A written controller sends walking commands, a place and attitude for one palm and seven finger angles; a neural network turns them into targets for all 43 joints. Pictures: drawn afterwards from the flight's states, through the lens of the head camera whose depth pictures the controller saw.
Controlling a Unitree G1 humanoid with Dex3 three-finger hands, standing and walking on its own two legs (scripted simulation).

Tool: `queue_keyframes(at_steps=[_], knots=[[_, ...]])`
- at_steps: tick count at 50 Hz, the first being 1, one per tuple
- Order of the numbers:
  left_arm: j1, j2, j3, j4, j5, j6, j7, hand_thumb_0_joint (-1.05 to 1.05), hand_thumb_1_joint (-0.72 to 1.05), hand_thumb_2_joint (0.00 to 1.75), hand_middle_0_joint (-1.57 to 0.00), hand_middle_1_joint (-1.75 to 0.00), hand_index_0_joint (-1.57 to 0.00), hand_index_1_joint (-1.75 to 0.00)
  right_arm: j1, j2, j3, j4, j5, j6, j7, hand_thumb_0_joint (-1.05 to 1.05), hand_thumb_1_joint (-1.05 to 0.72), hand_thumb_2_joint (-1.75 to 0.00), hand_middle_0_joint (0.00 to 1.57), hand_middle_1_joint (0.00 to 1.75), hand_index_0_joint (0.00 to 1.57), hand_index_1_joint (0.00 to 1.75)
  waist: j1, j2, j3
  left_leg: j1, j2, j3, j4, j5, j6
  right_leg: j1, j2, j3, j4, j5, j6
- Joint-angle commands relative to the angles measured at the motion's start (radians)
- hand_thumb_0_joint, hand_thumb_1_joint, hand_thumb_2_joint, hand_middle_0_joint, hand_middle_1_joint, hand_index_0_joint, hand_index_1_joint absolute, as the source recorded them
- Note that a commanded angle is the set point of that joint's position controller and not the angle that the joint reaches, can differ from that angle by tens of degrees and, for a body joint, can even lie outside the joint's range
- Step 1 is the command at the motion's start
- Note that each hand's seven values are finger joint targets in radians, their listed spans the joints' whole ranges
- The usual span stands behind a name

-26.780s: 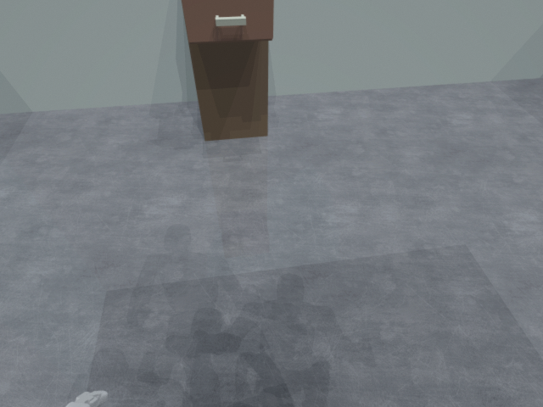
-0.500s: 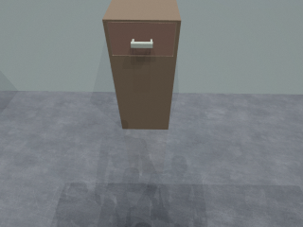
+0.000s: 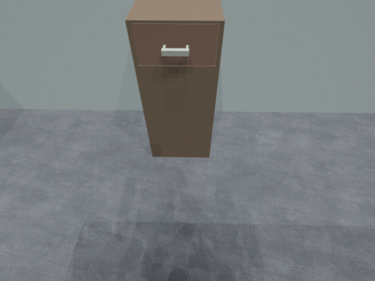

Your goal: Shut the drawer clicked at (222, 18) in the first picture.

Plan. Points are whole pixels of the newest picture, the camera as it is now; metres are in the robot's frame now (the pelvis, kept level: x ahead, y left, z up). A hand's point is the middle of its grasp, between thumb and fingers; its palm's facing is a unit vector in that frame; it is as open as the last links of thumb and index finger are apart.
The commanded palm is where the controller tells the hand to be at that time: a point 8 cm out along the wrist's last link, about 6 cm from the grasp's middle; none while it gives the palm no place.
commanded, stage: look to check the result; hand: left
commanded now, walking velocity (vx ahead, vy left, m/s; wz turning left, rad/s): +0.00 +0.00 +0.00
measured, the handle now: (175, 49) +0.96 +0.10 +0.01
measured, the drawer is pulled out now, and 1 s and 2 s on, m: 0.00 0.00 0.00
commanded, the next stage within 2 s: stand and wait in 0.14 s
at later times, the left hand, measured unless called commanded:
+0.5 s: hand out of the picture +0.08 +0.22 -0.16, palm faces +0.01 -0.95 -0.32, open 7.4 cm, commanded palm none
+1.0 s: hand out of the picture +0.09 +0.22 -0.15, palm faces -0.01 -0.94 -0.33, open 7.4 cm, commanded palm none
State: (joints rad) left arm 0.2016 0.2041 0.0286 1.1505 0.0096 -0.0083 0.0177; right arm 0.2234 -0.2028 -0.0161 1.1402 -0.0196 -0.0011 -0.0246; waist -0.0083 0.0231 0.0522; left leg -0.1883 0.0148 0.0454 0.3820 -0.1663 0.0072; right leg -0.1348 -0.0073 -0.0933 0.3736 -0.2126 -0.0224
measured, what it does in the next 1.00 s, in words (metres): stands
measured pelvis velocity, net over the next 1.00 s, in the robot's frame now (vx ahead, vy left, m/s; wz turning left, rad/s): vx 0.02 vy -0.02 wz -0.01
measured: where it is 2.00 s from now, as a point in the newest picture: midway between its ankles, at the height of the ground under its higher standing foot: outside the picture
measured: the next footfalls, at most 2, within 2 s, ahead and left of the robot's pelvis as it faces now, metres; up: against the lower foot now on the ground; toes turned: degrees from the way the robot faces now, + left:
none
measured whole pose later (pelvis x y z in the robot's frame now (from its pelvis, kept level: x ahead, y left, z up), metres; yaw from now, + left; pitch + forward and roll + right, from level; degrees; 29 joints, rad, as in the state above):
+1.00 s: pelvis +0.02 -0.02 +0.00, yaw +0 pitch -1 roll +0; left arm 0.11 0.29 0.03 1.15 0.01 -0.02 0.01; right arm 0.13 -0.31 -0.01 1.14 -0.02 0.00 -0.01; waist -0.01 0.03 0.05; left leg -0.12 0.04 0.05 0.30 -0.16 -0.02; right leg -0.07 0.02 -0.09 0.29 -0.20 -0.05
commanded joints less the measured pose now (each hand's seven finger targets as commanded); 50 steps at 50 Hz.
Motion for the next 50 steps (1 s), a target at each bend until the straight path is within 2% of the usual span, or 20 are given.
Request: queue_keyframes(at_steps=[1, 4, 11, 19, 20, 24, 26, 29, 33, 36, 38, 43, 46, 50], knots=[[0.01, 0.167, 0.023, -0.044, 0.001, -0.02, 0.007, 0.0, 0.9, 0.9, -0.2, -0.3, -0.2, -0.3, 0.023, -0.143, -0.024, -0.04, 0.004, -0.011, -0.006, 0.0, -0.9, -0.9, 0.2, 0.3, 0.2, 0.3, -0.001, -0.011, -0.011, 0.028, 0.1, -0.102, -0.066, 0.075, 0.019, -0.037, -0.118, 0.12, -0.102, 0.03, -0.027], [-0.008, 0.178, 0.023, -0.044, 0.0, -0.02, 0.005, 0.0, 0.9, 0.9, -0.2, -0.3, -0.2, -0.3, 0.002, -0.155, -0.023, -0.038, 0.003, -0.013, -0.005, 0.0, -0.9, -0.9, 0.2, 0.3, 0.2, 0.3, 0.0, 0.0, -0.016, 0.033, 0.103, -0.105, -0.077, 0.078, 0.018, -0.027, -0.121, 0.118, -0.105, 0.041, -0.026], [-0.042, 0.217, 0.027, -0.052, 0.001, -0.026, 0.004, 0.0, 0.9, 0.9, -0.2, -0.3, -0.2, -0.3, -0.038, -0.196, -0.027, -0.05, 0.004, -0.014, -0.003, 0.0, -0.9, -0.9, 0.2, 0.3, 0.2, 0.3, -0.001, -0.025, -0.047, 0.062, 0.108, -0.107, -0.077, 0.116, 0.015, -0.003, -0.126, 0.124, -0.114, 0.099, -0.024], [-0.076, 0.247, 0.028, -0.053, 0.0, -0.029, 0.001, 0.0, 0.9, 0.9, -0.2, -0.3, -0.2, -0.3, -0.071, -0.232, -0.026, -0.052, 0.003, -0.017, -0.002, 0.0, -0.9, -0.9, 0.2, 0.3, 0.2, 0.3, 0.0, -0.014, -0.055, 0.077, 0.114, -0.107, -0.09, 0.141, 0.012, 0.018, -0.132, 0.126, -0.122, 0.146, -0.024], [-0.082, 0.25, 0.028, -0.054, 0.0, -0.029, 0.001, 0.0, 0.9, 0.9, -0.2, -0.3, -0.2, -0.3, -0.076, -0.235, -0.027, -0.053, 0.003, -0.017, -0.001, 0.0, -0.9, -0.9, 0.2, 0.3, 0.2, 0.3, -0.001, -0.028, -0.056, 0.079, 0.115, -0.108, -0.093, 0.137, 0.011, 0.018, -0.131, 0.126, -0.123, 0.143, -0.023], [-0.091, 0.26, 0.028, -0.055, 0.0, -0.029, 0.0, 0.0, 0.9, 0.9, -0.2, -0.3, -0.2, -0.3, -0.087, -0.248, -0.026, -0.055, 0.003, -0.017, 0.0, 0.0, -0.9, -0.9, 0.2, 0.3, 0.2, 0.3, 0.0, -0.01, -0.054, 0.082, 0.115, -0.109, -0.098, 0.129, 0.01, 0.017, -0.132, 0.131, -0.131, 0.129, -0.024], [-0.093, 0.269, 0.029, -0.058, 0.001, -0.031, 0.0, 0.0, 0.9, 0.9, -0.2, -0.3, -0.2, -0.3, -0.09, -0.257, -0.027, -0.058, 0.004, -0.017, 0.0, 0.0, -0.9, -0.9, 0.2, 0.3, 0.2, 0.3, 0.0, -0.025, -0.061, 0.09, 0.117, -0.109, -0.096, 0.139, 0.011, 0.018, -0.131, 0.133, -0.133, 0.142, -0.023], [-0.101, 0.278, 0.028, -0.057, 0.0, -0.031, -0.001, 0.0, 0.9, 0.9, -0.2, -0.3, -0.2, -0.3, -0.096, -0.262, -0.026, -0.056, 0.004, -0.017, 0.001, 0.0, -0.9, -0.9, 0.2, 0.3, 0.2, 0.3, -0.001, -0.012, -0.064, 0.092, 0.117, -0.106, -0.098, 0.142, 0.009, 0.026, -0.135, 0.134, -0.134, 0.157, -0.023], [-0.105, 0.282, 0.027, -0.058, -0.001, -0.031, 0.0, 0.0, 0.9, 0.9, -0.2, -0.3, -0.2, -0.3, -0.101, -0.27, -0.026, -0.056, 0.004, -0.016, 0.001, 0.0, -0.9, -0.9, 0.2, 0.3, 0.2, 0.3, -0.001, -0.028, -0.055, 0.093, 0.119, -0.103, -0.101, 0.136, 0.008, 0.024, -0.135, 0.132, -0.141, 0.156, -0.021], [-0.104, 0.289, 0.029, -0.06, 0.0, -0.033, 0.001, 0.0, 0.9, 0.9, -0.2, -0.3, -0.2, -0.3, -0.099, -0.275, -0.027, -0.057, 0.005, -0.017, 0.001, 0.0, -0.9, -0.9, 0.2, 0.3, 0.2, 0.3, -0.002, -0.017, -0.083, 0.107, 0.119, -0.102, -0.095, 0.155, 0.007, 0.04, -0.135, 0.138, -0.138, 0.185, -0.021], [-0.108, 0.289, 0.028, -0.058, -0.001, -0.032, 0.0, 0.0, 0.9, 0.9, -0.2, -0.3, -0.2, -0.3, -0.106, -0.276, -0.025, -0.056, 0.004, -0.017, 0.0, 0.0, -0.9, -0.9, 0.2, 0.3, 0.2, 0.3, -0.001, -0.021, -0.064, 0.102, 0.12, -0.1, -0.097, 0.156, 0.007, 0.034, -0.136, 0.135, -0.138, 0.2, -0.02], [-0.11, 0.292, 0.029, -0.058, -0.001, -0.032, 0.001, 0.0, 0.9, 0.9, -0.2, -0.3, -0.2, -0.3, -0.105, -0.279, -0.025, -0.056, 0.005, -0.017, -0.001, 0.0, -0.9, -0.9, 0.2, 0.3, 0.2, 0.3, -0.002, -0.016, -0.07, 0.107, 0.122, -0.097, -0.099, 0.159, 0.005, 0.043, -0.138, 0.135, -0.139, 0.21, -0.02], [-0.105, 0.294, 0.03, -0.058, 0.0, -0.034, 0.002, 0.0, 0.9, 0.9, -0.2, -0.3, -0.2, -0.3, -0.103, -0.282, -0.025, -0.059, 0.006, -0.018, -0.001, 0.0, -0.9, -0.9, 0.2, 0.3, 0.2, 0.3, -0.001, -0.033, -0.081, 0.118, 0.122, -0.098, -0.096, 0.17, 0.006, 0.046, -0.135, 0.138, -0.138, 0.228, -0.018], [-0.11, 0.293, 0.029, -0.059, -0.001, -0.033, 0.001, 0.0, 0.9, 0.9, -0.2, -0.3, -0.2, -0.3, -0.104, -0.28, -0.024, -0.055, 0.005, -0.018, -0.002, 0.0, -0.9, -0.9, 0.2, 0.3, 0.2, 0.3, -0.002, -0.016, -0.07, 0.11, 0.123, -0.095, -0.1, 0.169, 0.004, 0.049, -0.136, 0.137, -0.138, 0.235, -0.019]])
